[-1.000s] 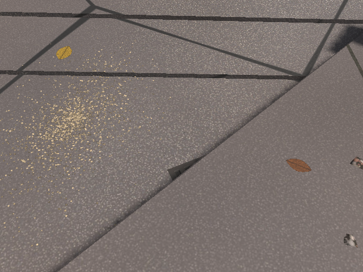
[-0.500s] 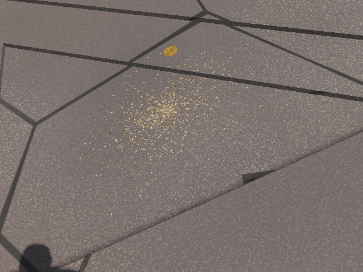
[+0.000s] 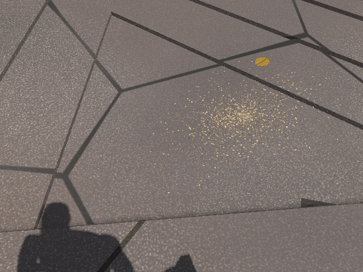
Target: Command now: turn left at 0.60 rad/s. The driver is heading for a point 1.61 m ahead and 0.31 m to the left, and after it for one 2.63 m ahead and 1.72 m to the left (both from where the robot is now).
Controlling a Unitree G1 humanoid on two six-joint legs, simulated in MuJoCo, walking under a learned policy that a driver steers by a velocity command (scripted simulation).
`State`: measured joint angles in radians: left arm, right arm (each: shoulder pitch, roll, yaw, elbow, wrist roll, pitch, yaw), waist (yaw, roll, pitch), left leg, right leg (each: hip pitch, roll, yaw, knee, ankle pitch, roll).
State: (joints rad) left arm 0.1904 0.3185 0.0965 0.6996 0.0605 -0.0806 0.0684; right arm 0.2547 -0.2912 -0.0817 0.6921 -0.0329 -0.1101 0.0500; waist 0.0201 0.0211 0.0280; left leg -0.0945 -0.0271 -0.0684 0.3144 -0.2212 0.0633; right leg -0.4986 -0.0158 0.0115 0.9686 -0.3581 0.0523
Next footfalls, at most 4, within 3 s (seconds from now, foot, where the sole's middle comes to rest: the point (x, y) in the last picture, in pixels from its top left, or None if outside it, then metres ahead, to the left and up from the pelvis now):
0.40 right None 0.10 -0.12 -0.79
0.90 left None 0.24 0.21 -0.79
1.42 right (157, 246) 0.59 0.12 -0.79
1.88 left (110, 199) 0.86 0.36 -0.92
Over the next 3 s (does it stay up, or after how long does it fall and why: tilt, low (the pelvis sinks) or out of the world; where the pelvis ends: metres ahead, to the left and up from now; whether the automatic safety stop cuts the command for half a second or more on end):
stays up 1.28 0.24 -0.15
